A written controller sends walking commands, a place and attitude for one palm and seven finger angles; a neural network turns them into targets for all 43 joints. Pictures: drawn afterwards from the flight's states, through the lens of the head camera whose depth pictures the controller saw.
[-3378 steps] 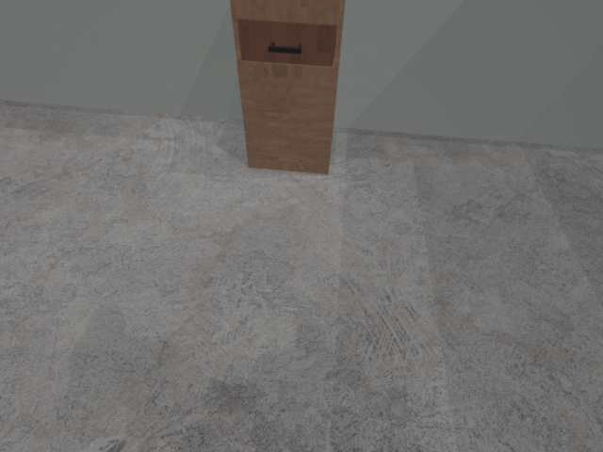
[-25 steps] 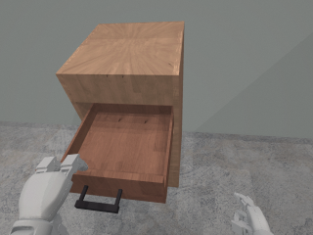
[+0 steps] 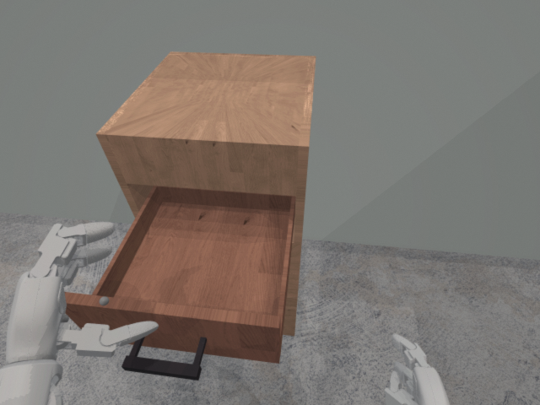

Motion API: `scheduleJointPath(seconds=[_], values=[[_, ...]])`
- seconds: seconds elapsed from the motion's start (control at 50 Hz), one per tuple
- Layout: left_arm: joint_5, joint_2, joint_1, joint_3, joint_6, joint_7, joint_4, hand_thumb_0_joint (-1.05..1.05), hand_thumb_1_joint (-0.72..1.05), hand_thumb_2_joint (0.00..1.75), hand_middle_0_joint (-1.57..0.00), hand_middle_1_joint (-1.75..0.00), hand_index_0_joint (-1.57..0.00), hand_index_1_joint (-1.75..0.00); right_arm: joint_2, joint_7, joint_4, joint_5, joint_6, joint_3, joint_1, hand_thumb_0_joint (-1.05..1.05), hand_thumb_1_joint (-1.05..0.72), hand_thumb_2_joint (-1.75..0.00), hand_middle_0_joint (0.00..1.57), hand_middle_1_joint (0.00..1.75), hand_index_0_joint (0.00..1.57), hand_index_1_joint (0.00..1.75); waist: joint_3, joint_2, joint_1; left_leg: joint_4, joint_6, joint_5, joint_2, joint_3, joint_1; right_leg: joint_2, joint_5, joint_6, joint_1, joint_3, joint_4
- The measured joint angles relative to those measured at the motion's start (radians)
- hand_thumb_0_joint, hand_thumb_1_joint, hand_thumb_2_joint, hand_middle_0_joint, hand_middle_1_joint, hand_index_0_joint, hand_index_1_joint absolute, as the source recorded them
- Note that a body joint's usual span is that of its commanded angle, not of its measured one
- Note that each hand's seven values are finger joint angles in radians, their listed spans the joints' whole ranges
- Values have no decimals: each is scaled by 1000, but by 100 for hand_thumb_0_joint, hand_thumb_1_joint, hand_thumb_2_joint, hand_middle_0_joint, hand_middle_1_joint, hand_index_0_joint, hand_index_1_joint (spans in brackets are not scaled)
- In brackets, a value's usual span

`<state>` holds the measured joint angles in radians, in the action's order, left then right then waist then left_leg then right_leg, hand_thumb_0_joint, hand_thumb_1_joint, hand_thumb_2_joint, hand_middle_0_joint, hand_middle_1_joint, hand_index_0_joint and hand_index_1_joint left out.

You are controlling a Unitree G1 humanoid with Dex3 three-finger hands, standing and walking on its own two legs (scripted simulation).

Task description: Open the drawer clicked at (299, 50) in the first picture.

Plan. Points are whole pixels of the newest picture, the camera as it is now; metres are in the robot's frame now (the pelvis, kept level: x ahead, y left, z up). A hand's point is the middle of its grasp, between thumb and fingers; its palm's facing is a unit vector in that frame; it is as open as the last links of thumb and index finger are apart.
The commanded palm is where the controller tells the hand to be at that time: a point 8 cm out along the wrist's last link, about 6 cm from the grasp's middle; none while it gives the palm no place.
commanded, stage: draw the hand back to the body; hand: left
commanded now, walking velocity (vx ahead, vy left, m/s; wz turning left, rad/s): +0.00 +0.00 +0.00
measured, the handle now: (166, 354) +0.22 +0.22 -0.11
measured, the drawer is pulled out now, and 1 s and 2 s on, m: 0.30 0.30 0.30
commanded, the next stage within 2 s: step back with the hand held close in 0.64 s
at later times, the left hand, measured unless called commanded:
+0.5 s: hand (77, 295) +0.18 +0.23 +0.16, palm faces +0.41 -0.82 -0.40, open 8.2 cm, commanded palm +0.13 +0.27 +0.18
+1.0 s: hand (81, 308) +0.17 +0.23 +0.15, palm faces +0.29 -0.82 -0.49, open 7.4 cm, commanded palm +0.10 +0.28 +0.18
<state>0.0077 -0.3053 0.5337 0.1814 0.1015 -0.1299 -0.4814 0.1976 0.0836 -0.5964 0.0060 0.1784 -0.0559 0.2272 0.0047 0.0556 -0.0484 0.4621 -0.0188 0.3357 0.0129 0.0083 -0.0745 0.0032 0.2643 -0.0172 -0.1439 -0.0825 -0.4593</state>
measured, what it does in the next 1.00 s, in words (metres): stands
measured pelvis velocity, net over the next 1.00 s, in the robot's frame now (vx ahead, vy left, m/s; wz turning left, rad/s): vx -0.02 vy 0.00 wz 0.01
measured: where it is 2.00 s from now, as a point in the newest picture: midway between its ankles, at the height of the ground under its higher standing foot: outside the picture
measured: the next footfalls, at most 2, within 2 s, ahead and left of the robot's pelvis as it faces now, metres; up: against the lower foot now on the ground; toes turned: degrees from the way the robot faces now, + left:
none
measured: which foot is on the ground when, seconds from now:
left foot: down 0.00-1.00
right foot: down 0.00-1.00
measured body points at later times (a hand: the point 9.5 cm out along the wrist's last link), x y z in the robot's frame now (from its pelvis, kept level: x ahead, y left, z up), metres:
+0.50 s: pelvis +0.00 -0.01 +0.00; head -0.01 -0.03 +0.45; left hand +0.16 +0.27 +0.19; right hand +0.20 -0.22 -0.07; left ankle -0.05 +0.10 -0.74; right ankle -0.01 -0.11 -0.74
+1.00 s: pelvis -0.02 +0.00 +0.00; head +0.02 -0.01 +0.45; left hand +0.15 +0.27 +0.18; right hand +0.17 -0.23 -0.08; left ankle -0.05 +0.10 -0.74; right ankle -0.01 -0.11 -0.74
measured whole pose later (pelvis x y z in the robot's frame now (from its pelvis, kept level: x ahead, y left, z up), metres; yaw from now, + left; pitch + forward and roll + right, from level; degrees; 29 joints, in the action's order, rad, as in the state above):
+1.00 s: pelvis -0.02 +0.00 +0.00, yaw +1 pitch +2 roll -1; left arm 0.03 -0.35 0.62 0.33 0.18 -0.10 -0.58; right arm 0.23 0.08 -0.57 0.00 0.07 -0.01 0.15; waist 0.05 0.03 0.00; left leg 0.46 -0.02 0.28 0.02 0.02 -0.22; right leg 0.01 0.20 -0.02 -0.27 -0.09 -0.43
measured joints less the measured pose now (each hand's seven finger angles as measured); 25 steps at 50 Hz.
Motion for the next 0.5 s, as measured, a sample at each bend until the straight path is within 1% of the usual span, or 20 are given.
scheduleJointPath(seconds=[0.08,0.18,0.26,0.38,0.44,0.5], values=[[15,-5,0,35,12,13,-2,0,-3,50,-28,-89,-28,-90,5,-7,-12,-1,-6,13,-23,1,-90,-90,20,30,21,30,9,2,-2,-21,0,-14,-2,-3,-3,-3,-15,-1,-4,3,22],[19,-3,18,49,9,22,-8,0,14,58,-26,-78,-27,-79,14,-8,-20,-1,-13,29,-38,2,-90,-90,20,30,21,30,8,1,-8,-39,2,-24,-5,-3,-3,-7,-26,-2,-3,2,42],[22,-10,23,63,5,21,-14,0,28,64,-25,-69,-26,-70,20,-3,-24,-2,-18,36,-43,2,-90,-90,20,30,21,30,4,4,-13,-46,4,-26,-7,0,5,-8,-28,-4,7,-1,52],[26,-21,-1,103,6,15,-15,1,48,73,-24,-56,-24,-56,19,0,-27,-4,-22,37,-51,2,-90,-90,20,30,21,30,3,8,-20,-53,6,-29,-9,4,17,-11,-32,-6,23,-4,62],[29,-15,-13,110,10,15,-8,1,59,77,-23,-49,-23,-49,17,-3,-28,-5,-26,35,-57,1,-90,-90,20,30,21,30,4,12,-19,-57,6,-33,-8,5,19,-10,-34,-6,24,-5,64],[30,-6,-18,102,9,19,0,1,69,82,-22,-42,-23,-43,13,-5,-29,-6,-29,32,-61,1,-90,-90,20,30,21,30,8,11,-18,-61,7,-38,-8,5,19,-10,-38,-7,23,-6,66]])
